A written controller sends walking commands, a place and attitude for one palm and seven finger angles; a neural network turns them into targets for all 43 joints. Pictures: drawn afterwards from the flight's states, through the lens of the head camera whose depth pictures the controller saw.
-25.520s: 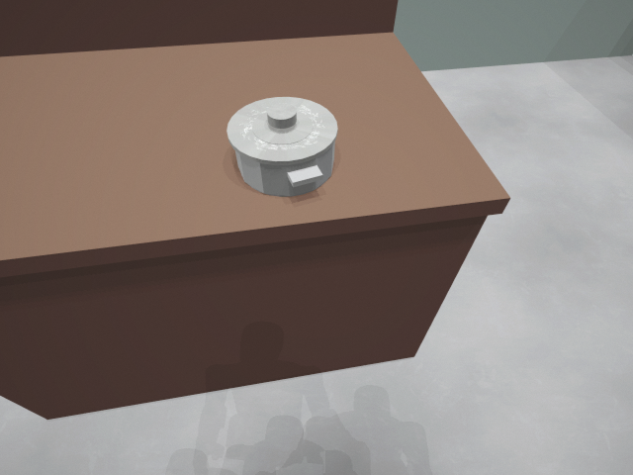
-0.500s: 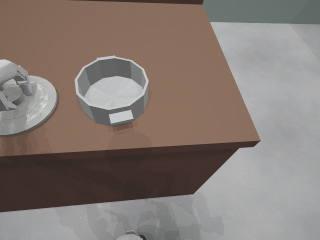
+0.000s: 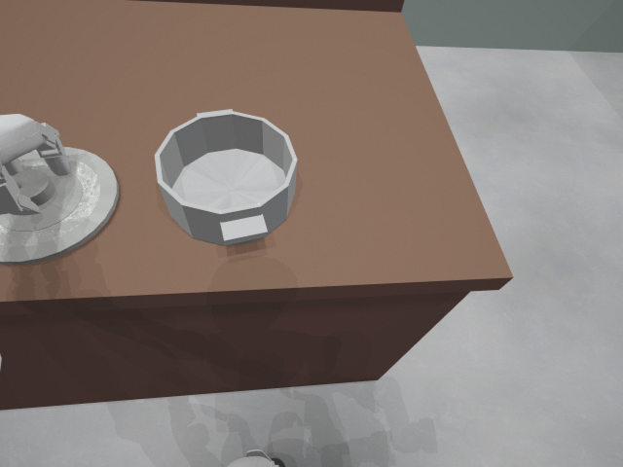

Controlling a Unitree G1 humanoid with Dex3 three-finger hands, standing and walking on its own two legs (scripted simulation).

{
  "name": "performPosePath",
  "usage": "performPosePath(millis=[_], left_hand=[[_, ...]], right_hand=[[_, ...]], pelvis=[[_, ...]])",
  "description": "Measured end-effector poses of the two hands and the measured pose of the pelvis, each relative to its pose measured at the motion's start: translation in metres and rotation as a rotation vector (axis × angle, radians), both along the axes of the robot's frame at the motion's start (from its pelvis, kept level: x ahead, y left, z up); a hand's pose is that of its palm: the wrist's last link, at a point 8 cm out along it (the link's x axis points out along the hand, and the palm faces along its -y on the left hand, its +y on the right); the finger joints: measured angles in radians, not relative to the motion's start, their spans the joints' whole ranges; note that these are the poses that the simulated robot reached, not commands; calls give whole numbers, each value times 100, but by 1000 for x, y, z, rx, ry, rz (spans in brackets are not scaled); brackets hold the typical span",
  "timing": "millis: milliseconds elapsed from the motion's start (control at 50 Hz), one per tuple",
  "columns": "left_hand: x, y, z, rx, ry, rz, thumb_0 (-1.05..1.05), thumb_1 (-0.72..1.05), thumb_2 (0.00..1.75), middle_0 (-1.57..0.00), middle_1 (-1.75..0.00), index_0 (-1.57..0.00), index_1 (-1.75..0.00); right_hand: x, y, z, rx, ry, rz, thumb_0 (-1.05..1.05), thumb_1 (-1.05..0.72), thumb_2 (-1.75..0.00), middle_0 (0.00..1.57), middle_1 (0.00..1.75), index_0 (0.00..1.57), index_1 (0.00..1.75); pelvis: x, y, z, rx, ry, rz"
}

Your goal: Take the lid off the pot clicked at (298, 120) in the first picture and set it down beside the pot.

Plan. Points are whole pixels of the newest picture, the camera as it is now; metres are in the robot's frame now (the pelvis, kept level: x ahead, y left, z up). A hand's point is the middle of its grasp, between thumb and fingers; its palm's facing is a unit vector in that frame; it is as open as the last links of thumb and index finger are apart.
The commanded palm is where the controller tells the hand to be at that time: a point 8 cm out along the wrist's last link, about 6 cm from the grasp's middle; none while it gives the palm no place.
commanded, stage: open the fingers wide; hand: left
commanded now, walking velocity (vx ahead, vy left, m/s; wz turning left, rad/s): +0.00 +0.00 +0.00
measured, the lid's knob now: (30, 188) +0.45 +0.36 +0.06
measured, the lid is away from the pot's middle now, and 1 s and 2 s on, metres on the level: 0.25 0.25 0.25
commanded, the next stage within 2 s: raise the empty hand in 0.40 s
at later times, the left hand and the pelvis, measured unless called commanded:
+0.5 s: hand (22, 180) +0.43 +0.35 +0.09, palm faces -0.41 -0.12 -0.90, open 11.0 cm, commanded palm +0.46 +0.34 +0.16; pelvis +0.00 +0.00 +0.00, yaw +0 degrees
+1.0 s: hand out of the picture +0.43 +0.35 +0.14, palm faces -0.36 -0.12 -0.92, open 11.0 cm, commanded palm +0.45 +0.35 +0.21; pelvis +0.00 +0.00 +0.01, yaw +1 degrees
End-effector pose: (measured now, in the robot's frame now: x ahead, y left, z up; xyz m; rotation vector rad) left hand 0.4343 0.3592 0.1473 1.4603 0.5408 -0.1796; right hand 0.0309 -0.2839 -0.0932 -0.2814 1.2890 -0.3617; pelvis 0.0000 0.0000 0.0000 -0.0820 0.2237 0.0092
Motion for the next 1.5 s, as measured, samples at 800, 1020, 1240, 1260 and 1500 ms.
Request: performPosePath(millis=[800,1020,1240,1260,1500], left_hand=[[6,-8,32,13,-72,-2,0,-4,73,-40,-79,-40,-79],[0,-6,55,15,-74,21,0,-4,73,-40,-79,-40,-79],[3,-12,76,30,-81,28,0,-5,73,-40,-79,-40,-79],[4,-12,78,31,-81,31,0,-5,73,-40,-79,-40,-79],[13,-13,103,35,-107,61,0,-4,73,-40,-79,-40,-79]], right_hand=[[16,8,0,46,-31,15,0,-90,-90,21,30,20,30],[26,9,0,68,-54,32,0,-90,-90,21,30,20,30],[29,5,2,68,-59,50,0,-90,-90,21,30,20,30],[29,5,2,68,-59,49,0,-90,-90,21,30,20,30],[27,-1,4,76,-53,31,0,-91,-90,21,30,20,30]], pelvis=[[5,2,5,7,-22,11],[5,-2,8,12,-43,17],[4,-6,11,16,-53,23],[4,-6,11,17,-53,22],[9,-10,13,22,-55,19]])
